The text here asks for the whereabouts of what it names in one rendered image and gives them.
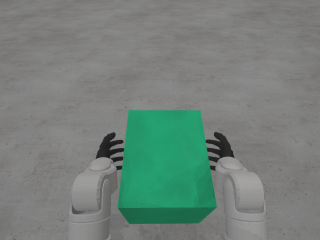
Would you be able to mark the right robot hand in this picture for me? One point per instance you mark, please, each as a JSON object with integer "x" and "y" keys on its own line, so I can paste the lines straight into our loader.
{"x": 224, "y": 151}

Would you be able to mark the right robot forearm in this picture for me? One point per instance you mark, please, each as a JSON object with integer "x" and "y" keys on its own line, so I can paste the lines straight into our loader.
{"x": 244, "y": 201}

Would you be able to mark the carton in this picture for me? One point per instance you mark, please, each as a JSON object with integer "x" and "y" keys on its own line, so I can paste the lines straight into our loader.
{"x": 166, "y": 176}

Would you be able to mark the left robot forearm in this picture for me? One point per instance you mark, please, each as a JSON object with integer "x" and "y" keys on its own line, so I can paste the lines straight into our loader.
{"x": 90, "y": 201}

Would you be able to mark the left robot hand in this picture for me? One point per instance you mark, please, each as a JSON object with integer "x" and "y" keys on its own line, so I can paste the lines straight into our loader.
{"x": 106, "y": 145}

